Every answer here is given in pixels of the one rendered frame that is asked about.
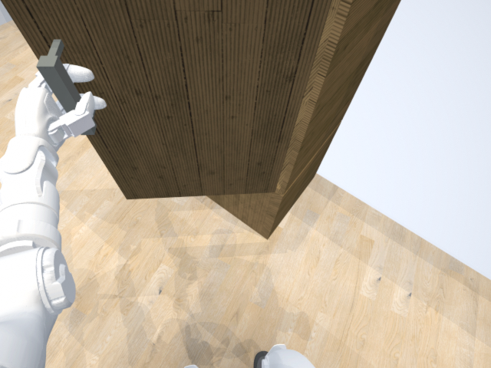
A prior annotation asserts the left robot upper arm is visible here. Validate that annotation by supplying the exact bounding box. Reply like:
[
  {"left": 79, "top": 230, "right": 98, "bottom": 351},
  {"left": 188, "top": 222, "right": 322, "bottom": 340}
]
[{"left": 0, "top": 247, "right": 76, "bottom": 368}]

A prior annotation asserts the cupboard door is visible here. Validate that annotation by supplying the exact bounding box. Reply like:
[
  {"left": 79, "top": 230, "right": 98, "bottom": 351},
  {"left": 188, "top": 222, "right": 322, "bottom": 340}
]
[{"left": 1, "top": 0, "right": 332, "bottom": 199}]

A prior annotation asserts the handle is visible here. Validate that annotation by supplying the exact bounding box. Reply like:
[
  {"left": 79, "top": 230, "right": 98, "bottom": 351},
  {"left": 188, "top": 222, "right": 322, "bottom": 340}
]
[{"left": 36, "top": 39, "right": 97, "bottom": 135}]

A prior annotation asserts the robot left hand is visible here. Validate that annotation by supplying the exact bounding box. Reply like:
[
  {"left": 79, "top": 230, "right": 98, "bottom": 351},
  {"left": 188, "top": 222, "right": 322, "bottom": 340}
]
[{"left": 15, "top": 64, "right": 107, "bottom": 152}]

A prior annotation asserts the left robot forearm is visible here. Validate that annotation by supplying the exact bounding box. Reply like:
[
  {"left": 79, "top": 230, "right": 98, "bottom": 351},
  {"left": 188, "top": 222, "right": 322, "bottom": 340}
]
[{"left": 0, "top": 136, "right": 61, "bottom": 257}]

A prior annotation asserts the right robot shin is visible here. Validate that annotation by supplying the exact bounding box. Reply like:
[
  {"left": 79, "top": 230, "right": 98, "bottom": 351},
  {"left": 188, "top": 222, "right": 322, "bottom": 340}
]
[{"left": 266, "top": 344, "right": 287, "bottom": 356}]

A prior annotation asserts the robot right thigh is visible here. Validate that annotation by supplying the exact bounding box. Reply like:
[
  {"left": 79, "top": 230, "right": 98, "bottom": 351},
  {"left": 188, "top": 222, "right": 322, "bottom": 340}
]
[{"left": 262, "top": 350, "right": 315, "bottom": 368}]

